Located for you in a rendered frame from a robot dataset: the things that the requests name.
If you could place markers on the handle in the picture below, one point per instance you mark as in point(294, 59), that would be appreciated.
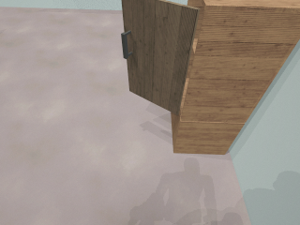
point(124, 37)

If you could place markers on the cupboard door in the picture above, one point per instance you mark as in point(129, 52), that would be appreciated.
point(161, 41)

